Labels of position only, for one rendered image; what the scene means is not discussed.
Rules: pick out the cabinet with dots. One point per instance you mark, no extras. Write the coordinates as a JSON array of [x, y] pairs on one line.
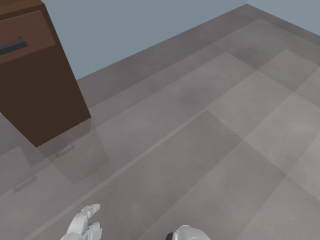
[[39, 94]]

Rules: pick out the drawer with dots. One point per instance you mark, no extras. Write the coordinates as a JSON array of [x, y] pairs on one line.
[[31, 27]]

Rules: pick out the robot right thigh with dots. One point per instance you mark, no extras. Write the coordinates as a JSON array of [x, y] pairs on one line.
[[189, 233]]

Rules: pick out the left robot hand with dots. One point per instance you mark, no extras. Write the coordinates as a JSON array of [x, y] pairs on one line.
[[80, 225]]

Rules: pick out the handle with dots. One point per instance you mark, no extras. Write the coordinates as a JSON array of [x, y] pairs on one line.
[[13, 46]]

